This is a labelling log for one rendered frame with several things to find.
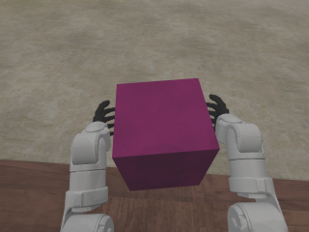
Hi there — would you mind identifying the left robot hand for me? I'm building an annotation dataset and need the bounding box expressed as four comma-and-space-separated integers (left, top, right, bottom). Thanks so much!
93, 100, 116, 136

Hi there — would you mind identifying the left robot upper arm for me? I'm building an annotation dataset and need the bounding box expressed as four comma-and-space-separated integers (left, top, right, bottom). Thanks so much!
62, 214, 114, 232

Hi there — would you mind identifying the robot right forearm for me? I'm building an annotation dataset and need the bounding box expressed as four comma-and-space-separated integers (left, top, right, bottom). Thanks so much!
215, 113, 289, 232

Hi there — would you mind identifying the right robot upper arm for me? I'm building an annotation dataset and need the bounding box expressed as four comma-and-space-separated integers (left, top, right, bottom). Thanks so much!
227, 202, 288, 232

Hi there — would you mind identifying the carton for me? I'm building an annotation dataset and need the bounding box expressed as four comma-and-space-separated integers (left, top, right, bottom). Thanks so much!
112, 78, 220, 191

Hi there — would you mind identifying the right robot hand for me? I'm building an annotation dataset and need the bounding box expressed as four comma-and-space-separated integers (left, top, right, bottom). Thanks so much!
206, 94, 230, 131

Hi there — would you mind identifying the robot left forearm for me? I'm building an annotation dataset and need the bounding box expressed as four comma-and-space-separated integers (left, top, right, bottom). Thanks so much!
60, 121, 112, 232

